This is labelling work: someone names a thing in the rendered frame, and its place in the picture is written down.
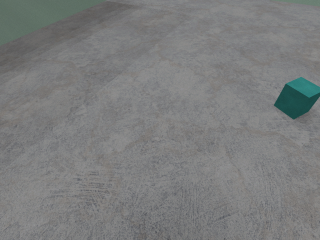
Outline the carton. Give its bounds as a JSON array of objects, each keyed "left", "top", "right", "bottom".
[{"left": 274, "top": 77, "right": 320, "bottom": 120}]

